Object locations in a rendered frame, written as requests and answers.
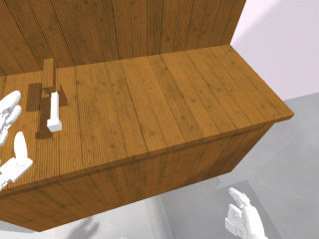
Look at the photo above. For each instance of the robot right hand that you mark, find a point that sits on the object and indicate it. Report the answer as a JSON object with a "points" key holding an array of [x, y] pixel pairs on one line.
{"points": [[247, 220]]}

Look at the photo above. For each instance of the robot left hand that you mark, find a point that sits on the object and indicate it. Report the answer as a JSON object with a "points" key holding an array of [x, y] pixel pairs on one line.
{"points": [[15, 167]]}

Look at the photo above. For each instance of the counter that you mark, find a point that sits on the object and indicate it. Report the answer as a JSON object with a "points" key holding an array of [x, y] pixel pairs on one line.
{"points": [[152, 98]]}

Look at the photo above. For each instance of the tap lever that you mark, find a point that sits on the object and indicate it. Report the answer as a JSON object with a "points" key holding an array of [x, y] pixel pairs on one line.
{"points": [[54, 124]]}

